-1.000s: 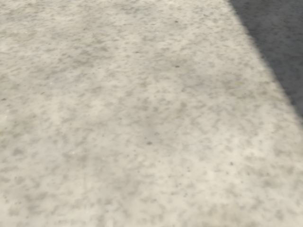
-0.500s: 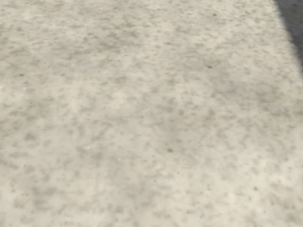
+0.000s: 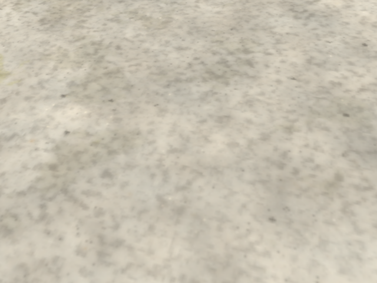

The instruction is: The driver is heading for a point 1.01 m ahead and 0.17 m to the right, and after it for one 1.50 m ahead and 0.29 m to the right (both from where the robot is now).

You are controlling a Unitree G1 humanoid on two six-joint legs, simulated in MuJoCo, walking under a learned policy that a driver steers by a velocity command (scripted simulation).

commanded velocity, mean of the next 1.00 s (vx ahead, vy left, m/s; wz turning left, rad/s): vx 0.27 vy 0.00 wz -0.20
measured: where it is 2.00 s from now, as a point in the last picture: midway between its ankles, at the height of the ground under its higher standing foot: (263, 206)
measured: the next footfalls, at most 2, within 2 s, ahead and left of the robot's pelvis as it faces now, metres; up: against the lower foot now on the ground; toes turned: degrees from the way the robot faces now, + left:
left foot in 0.10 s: +0.02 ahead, +0.11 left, +0.00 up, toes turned -7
right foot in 0.52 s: +0.03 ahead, -0.13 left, +0.00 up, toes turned -20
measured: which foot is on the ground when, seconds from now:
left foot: up 0.00-0.08, down 0.10-0.52, up 0.54-1.00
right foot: down 0.00-0.12, up 0.14-0.50, down 0.52-1.00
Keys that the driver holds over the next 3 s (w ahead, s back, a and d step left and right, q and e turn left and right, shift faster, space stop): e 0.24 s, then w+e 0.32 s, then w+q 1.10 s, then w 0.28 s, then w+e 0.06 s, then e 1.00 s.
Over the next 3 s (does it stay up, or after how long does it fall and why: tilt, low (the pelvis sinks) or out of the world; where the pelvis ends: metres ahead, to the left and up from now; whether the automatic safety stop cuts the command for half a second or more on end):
stays up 0.91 -0.12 -0.01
